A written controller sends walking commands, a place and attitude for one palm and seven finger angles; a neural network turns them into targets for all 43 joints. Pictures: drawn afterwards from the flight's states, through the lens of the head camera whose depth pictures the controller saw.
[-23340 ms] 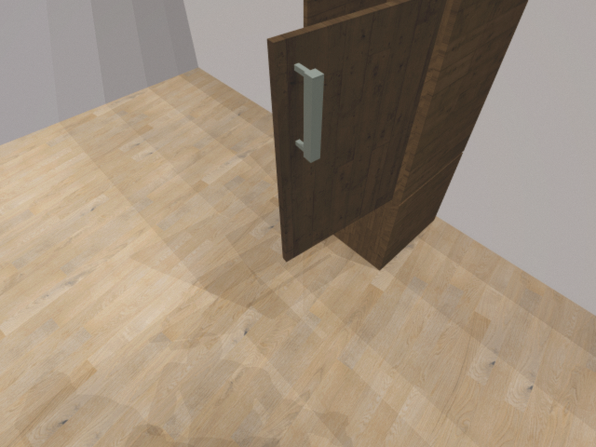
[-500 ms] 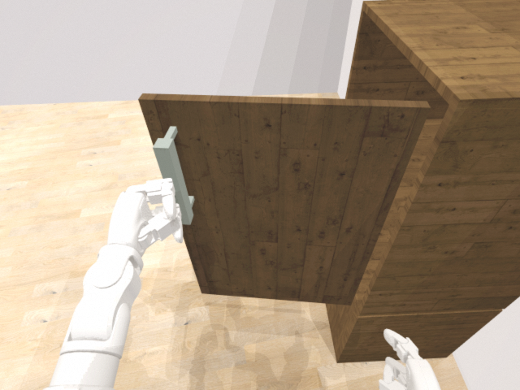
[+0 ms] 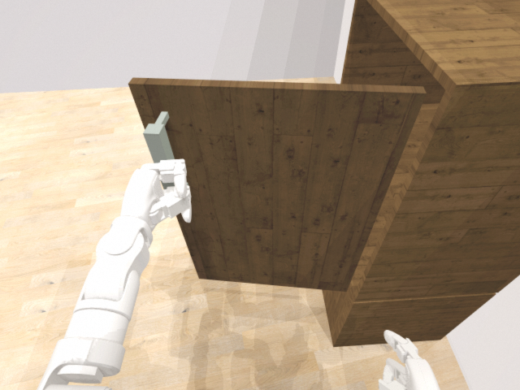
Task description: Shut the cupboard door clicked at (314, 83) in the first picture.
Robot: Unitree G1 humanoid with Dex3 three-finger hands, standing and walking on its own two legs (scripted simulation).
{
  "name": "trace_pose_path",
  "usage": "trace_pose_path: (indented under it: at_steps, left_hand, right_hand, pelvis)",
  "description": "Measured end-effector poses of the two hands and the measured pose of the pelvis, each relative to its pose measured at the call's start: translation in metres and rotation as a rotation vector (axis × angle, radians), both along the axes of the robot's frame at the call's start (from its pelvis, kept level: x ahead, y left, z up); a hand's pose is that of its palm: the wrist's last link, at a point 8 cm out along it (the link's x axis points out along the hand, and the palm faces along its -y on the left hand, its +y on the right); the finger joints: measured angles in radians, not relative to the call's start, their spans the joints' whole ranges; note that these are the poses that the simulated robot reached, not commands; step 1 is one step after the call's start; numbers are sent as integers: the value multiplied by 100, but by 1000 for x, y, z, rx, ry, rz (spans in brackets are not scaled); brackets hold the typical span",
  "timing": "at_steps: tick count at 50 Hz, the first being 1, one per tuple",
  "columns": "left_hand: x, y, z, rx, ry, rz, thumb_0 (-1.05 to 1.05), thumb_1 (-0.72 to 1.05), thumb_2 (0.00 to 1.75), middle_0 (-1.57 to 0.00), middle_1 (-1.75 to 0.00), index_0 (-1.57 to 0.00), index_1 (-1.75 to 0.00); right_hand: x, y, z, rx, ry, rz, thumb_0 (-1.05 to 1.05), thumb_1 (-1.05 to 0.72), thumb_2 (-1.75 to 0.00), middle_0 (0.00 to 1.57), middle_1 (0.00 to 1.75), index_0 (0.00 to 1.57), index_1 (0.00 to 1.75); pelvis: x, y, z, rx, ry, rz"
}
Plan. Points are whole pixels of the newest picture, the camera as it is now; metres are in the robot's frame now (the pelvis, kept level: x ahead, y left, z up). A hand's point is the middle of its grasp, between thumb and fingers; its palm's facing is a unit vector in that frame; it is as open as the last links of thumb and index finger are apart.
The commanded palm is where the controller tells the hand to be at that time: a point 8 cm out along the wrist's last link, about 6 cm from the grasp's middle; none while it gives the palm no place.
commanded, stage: push the door shut along its arc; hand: left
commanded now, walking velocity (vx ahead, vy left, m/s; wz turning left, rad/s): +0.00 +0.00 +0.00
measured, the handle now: (171, 163) +0.44 +0.17 +0.13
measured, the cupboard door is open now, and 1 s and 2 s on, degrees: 81 66 48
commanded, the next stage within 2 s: pull the fist back off the door in 1.60 s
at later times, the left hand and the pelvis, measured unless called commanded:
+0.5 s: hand (199, 168) +0.42 +0.12 +0.13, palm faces -0.20 -0.98 -0.04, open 3.1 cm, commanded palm +0.41 +0.16 +0.13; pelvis +0.00 +0.00 +0.00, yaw +0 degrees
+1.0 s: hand (237, 144) +0.48 +0.06 +0.14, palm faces -0.36 -0.93 -0.02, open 3.1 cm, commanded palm +0.48 +0.12 +0.13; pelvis -0.01 +0.00 -0.01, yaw -1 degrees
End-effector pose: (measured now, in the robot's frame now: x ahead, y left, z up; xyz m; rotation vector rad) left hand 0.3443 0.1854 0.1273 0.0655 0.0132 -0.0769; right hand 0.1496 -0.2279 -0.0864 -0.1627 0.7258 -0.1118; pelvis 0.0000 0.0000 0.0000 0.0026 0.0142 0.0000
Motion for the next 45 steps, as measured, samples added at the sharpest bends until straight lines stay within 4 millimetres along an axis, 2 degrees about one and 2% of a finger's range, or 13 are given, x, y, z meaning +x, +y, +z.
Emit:
trace_pose_path:
  at_steps: [16, 33, 41, 45]
  left_hand:
    - [44, 0, 4, -15, -1, -69, 1, 90, 90, -131, -150, -132, -150]
    - [79, -24, 11, -7, 3, -184, 1, 90, 90, -130, -150, -130, -150]
    - [101, -34, 12, -19, 11, -207, 1, 90, 90, -130, -150, -130, -150]
    - [112, -47, 13, -5, 17, -259, 1, 90, 90, -130, -150, -130, -150]
  right_hand:
    - [-34, -22, -12, -35, 110, -56, 2, -91, -90, 20, 30, 20, 30]
    - [-68, -26, -22, -41, 194, -90, 1, -91, -90, 20, 30, 21, 30]
    - [-97, -31, -28, -55, 256, -123, 1, -91, -90, 20, 30, 21, 30]
    - [-114, -34, -32, -63, 298, -143, 1, -91, -90, 20, 30, 21, 30]
  pelvis:
    - [0, -3, 0, 2, 31, 6]
    - [-3, -1, -4, 5, 71, 5]
    - [-8, -1, -7, 9, 104, -2]
    - [-8, 0, -9, 9, 122, -4]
